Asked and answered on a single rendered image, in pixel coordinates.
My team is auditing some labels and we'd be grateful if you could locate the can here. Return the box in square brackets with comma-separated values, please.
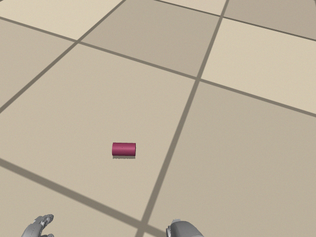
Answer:
[112, 143, 136, 156]

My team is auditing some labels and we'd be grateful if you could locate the left robot hand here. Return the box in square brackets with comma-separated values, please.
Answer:
[21, 214, 54, 237]

